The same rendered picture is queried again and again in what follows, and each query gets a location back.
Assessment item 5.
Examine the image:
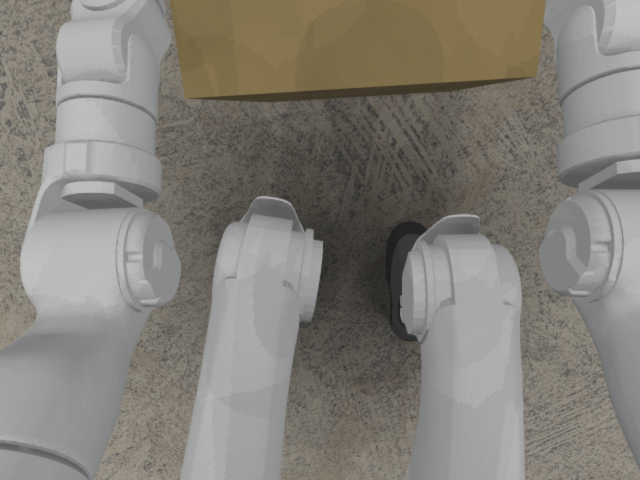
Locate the robot left shin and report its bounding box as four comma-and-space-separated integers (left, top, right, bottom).
212, 196, 304, 299

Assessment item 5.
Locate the left robot forearm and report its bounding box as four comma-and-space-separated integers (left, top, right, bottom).
20, 0, 172, 302

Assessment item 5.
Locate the carton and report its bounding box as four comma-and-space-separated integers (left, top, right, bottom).
169, 0, 546, 102

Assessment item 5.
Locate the right robot thigh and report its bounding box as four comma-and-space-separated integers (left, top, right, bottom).
402, 234, 525, 480

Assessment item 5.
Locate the right robot forearm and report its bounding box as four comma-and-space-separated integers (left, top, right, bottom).
543, 0, 640, 192

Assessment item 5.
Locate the robot left upper arm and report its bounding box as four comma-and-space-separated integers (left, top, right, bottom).
0, 207, 181, 480

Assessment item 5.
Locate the robot right upper arm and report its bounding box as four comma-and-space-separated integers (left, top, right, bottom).
539, 189, 640, 470

